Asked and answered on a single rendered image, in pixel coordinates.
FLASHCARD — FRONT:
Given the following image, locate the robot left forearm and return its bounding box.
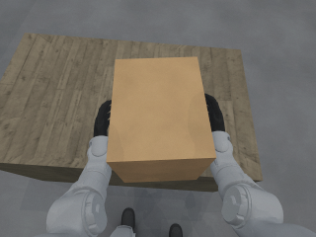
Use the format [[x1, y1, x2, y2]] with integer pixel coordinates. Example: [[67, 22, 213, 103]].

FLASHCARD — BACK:
[[46, 135, 112, 233]]

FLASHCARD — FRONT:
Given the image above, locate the pedestal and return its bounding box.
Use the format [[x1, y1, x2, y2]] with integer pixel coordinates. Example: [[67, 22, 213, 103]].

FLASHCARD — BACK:
[[0, 33, 263, 193]]

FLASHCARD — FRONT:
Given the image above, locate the left robot thigh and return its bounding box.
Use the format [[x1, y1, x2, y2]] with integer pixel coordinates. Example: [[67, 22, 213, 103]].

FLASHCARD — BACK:
[[110, 227, 135, 237]]

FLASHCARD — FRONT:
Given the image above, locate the robot left upper arm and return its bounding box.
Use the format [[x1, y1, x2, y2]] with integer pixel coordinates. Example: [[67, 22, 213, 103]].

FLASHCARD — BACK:
[[34, 192, 108, 237]]

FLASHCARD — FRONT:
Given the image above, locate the robot right hand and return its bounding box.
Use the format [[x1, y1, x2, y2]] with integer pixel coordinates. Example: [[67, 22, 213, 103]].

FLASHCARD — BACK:
[[204, 93, 225, 132]]

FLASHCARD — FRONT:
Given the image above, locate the robot right upper arm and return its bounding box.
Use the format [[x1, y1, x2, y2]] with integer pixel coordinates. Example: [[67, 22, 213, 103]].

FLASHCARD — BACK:
[[221, 184, 316, 237]]

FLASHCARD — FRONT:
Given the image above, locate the robot left shin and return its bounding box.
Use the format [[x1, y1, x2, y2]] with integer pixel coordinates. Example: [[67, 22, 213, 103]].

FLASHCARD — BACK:
[[116, 225, 133, 231]]

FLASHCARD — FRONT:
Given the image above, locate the carton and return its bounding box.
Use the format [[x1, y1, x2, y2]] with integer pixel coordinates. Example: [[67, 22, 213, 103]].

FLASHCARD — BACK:
[[106, 56, 217, 183]]

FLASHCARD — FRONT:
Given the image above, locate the robot left hand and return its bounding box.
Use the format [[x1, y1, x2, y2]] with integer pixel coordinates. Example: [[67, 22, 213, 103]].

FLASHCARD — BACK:
[[93, 100, 112, 137]]

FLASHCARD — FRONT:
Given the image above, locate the robot right forearm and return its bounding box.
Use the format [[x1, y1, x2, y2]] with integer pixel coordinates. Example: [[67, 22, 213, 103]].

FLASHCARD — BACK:
[[210, 130, 283, 222]]

